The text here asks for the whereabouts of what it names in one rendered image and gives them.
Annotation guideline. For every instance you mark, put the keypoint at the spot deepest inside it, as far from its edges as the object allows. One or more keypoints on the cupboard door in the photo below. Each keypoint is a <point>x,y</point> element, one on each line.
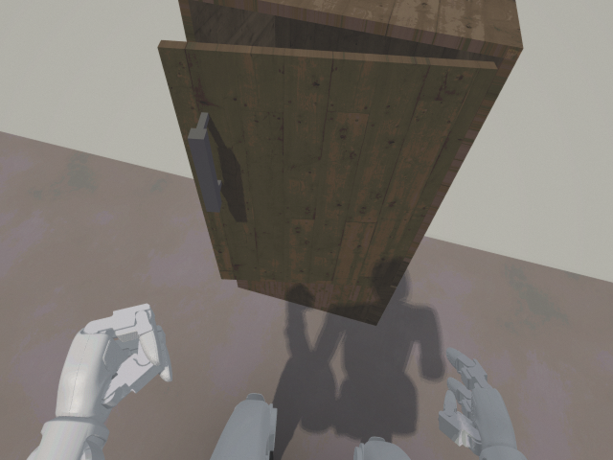
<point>329,161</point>

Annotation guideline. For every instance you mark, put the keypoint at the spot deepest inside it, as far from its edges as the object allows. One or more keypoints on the handle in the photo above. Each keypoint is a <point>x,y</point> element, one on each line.
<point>204,164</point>

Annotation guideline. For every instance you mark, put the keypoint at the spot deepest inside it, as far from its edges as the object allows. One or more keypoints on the robot left thigh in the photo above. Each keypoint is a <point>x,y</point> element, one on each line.
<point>249,433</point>

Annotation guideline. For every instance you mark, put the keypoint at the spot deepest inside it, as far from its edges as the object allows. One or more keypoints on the robot right hand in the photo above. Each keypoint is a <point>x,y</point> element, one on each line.
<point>483,408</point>

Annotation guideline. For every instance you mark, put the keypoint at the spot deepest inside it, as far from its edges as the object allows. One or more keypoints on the robot right thigh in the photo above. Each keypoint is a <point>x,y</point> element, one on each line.
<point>379,450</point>

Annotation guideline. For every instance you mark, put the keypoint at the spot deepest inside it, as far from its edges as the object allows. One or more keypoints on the robot thigh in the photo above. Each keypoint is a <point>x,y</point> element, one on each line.
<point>249,433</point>
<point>379,450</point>

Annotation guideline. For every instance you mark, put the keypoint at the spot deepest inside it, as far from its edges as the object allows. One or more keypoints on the robot left forearm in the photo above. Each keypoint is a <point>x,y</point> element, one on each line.
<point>71,438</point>

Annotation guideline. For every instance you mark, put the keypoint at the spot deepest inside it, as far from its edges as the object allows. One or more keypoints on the robot left hand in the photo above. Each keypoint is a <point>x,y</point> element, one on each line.
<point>86,388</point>

